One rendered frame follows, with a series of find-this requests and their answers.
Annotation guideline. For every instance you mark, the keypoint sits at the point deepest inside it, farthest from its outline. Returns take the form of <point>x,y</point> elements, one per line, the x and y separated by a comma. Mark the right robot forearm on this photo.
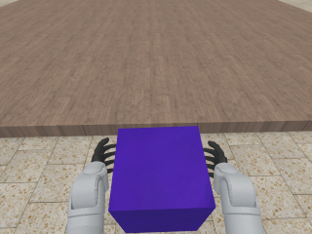
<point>239,202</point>

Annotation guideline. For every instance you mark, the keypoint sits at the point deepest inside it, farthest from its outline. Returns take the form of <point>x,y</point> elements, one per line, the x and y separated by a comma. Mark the carton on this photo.
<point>160,180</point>

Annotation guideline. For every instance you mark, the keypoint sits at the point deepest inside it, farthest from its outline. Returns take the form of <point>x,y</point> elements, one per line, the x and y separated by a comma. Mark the left robot hand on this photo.
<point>100,156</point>

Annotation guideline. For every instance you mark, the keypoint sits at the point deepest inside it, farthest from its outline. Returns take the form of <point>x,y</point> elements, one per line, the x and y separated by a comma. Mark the right robot hand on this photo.
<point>218,158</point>

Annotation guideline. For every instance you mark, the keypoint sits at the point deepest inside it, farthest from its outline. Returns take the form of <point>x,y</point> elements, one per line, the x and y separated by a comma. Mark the left robot forearm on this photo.
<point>86,203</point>

